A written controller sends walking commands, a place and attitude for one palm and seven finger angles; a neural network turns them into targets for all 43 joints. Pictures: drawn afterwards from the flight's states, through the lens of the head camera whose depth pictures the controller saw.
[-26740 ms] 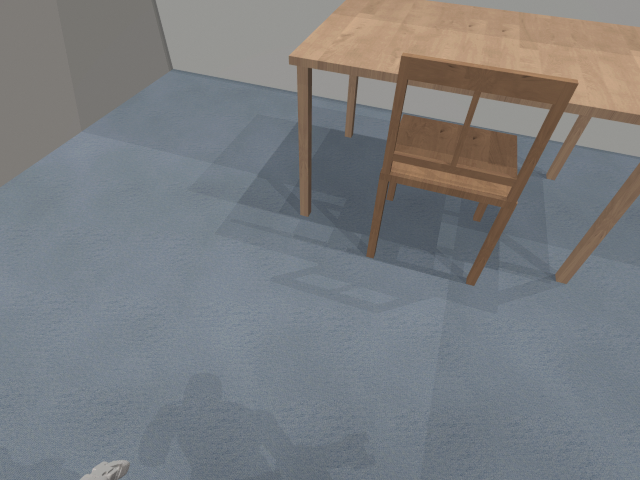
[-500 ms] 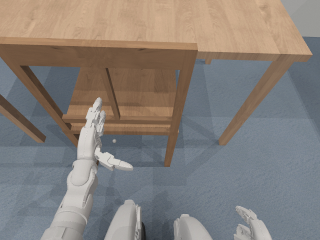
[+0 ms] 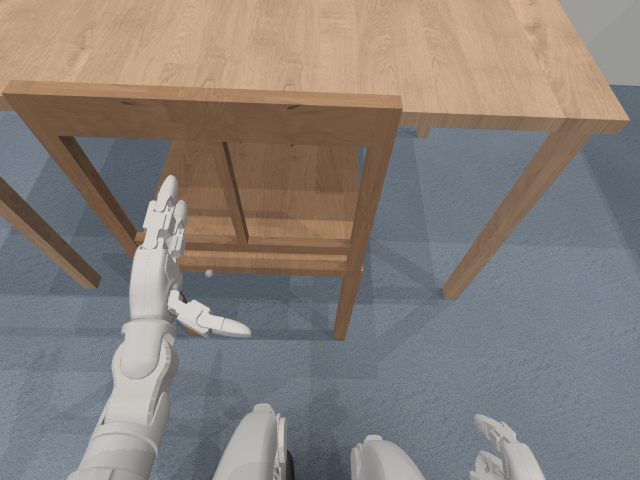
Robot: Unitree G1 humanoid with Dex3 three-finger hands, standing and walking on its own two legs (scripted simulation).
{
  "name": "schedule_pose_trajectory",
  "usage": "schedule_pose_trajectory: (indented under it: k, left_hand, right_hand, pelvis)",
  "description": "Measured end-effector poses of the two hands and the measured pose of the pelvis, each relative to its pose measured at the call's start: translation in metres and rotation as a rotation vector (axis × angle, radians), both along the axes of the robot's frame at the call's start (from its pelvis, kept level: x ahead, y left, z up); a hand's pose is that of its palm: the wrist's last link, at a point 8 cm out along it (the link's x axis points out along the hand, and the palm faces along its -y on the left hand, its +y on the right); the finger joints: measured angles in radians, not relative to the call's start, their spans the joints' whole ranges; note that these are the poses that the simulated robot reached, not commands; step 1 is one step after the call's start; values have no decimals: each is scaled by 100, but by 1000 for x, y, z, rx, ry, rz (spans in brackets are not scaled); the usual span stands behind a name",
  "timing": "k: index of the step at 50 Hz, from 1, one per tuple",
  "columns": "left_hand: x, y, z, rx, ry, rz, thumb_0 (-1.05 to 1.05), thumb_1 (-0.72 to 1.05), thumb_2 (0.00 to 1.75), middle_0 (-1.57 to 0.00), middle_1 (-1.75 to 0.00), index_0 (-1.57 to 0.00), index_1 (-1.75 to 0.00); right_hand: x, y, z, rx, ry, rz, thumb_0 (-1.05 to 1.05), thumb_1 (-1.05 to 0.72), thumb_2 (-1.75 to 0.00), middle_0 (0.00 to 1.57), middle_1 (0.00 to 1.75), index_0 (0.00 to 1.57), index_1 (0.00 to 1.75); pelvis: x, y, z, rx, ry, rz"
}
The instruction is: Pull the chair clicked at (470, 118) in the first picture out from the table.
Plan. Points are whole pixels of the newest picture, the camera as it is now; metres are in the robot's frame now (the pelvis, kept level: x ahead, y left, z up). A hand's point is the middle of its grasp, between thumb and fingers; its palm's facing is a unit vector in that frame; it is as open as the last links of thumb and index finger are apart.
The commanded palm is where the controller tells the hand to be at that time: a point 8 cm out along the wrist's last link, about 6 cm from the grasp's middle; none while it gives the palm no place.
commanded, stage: aim the fingers beside a spindle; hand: left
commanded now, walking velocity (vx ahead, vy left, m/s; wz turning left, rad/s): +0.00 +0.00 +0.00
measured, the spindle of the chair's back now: (232, 196) +0.51 +0.15 -0.01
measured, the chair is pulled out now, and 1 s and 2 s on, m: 0.00 0.00 0.00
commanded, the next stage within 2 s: push the fingers through the gap in 0.54 s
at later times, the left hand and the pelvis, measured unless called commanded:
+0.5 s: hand (229, 294) +0.34 +0.13 +0.00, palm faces -0.05 -1.00 +0.02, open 17.0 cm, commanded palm +0.33 +0.17 +0.03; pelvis +0.00 +0.01 +0.00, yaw +0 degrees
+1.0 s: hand (230, 250) +0.39 +0.13 +0.04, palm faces -0.01 -1.00 -0.03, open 17.0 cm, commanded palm +0.37 +0.18 +0.03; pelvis +0.00 +0.01 +0.00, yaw +0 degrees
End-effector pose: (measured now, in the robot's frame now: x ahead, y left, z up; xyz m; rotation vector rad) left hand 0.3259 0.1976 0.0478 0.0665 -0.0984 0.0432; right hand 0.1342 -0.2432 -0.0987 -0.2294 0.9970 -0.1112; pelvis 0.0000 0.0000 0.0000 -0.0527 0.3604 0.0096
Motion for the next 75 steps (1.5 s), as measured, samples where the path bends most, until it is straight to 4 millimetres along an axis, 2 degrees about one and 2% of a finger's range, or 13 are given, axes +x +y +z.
schedule_pose_trajectory:
  k: [8,12,16,20,25,30,34,38,42,49,58,66,75]
  left_hand:
    - [-2,-24,-47,-88,233,-117,-1,-50,31,-5,-8,-5,-8]
    - [-7,-30,-31,-92,125,-94,-1,-50,31,-6,-8,-6,-8]
    - [2,-11,-3,-19,-15,-23,-1,-50,30,-6,-8,-6,-8]
    - [15,4,-16,7,79,-19,-1,-50,30,-6,-8,-6,-8]
    - [1,-14,-49,-87,243,-90,-1,-50,31,-5,-8,-5,-8]
    - [-11,-26,-18,-85,76,-90,-1,-50,31,-6,-8,-6,-8]
    - [4,-13,-2,-7,-13,-43,-1,-50,30,-6,-8,-6,-8]
    - [18,-4,-22,-1,117,-35,-1,-50,30,-6,-8,-6,-8]
    - [15,-9,-32,-53,194,-56,-1,-50,31,-5,-8,-6,-8]
    - [34,-18,-9,-39,34,-58,-1,-51,30,-6,-8,-6,-8]
    - [59,-10,-35,-39,173,-31,-1,-50,31,-6,-8,-6,-8]
    - [76,-14,-13,-27,67,-33,-1,-50,30,-6,-8,-6,-8]
    - [94,-11,-33,-56,148,-12,-1,-50,31,-6,-8,-6,-8]
  right_hand:
    - [-7,5,0,0,25,-15,1,-90,-90,20,29,20,30]
    - [-9,5,4,-20,17,-29,1,-90,-90,20,29,20,30]
    - [-10,7,1,-10,26,-14,1,-90,-90,20,29,20,30]
    - [-10,10,-3,10,47,-3,1,-90,-90,20,29,20,30]
    - [-10,12,0,5,44,-18,1,-90,-90,20,29,20,30]
    - [-6,12,6,-14,17,-15,1,-90,-90,20,29,20,30]
    - [-3,13,2,-6,18,8,1,-90,-90,20,29,20,30]
    - [-4,14,0,8,30,5,1,-90,-90,20,29,20,30]
    - [-8,12,3,1,31,-15,1,-90,-90,20,29,20,30]
    - [-19,4,0,-29,58,-14,1,-90,-90,20,29,20,30]
    - [-43,-3,-8,-25,135,-71,1,-90,-90,20,29,20,30]
    - [-58,-4,-11,-20,189,-80,1,-90,-90,20,29,20,30]
    - [-66,-6,-12,-25,207,-108,1,-90,-90,20,29,20,30]
  pelvis:
    - [0,6,1,-9,8,8]
    - [1,8,2,-7,11,-5]
    - [1,9,1,-6,8,-5]
    - [-1,9,-1,-9,7,5]
    - [0,12,1,-14,10,6]
    - [2,13,4,-12,7,-2]
    - [0,12,1,-11,4,4]
    - [-3,10,-1,-12,-1,11]
    - [-2,10,3,-15,-1,8]
    - [-2,8,1,-14,13,5]
    - [-1,7,-2,-13,37,-4]
    - [3,6,0,-9,46,-7]
    - [3,7,-4,-12,64,-13]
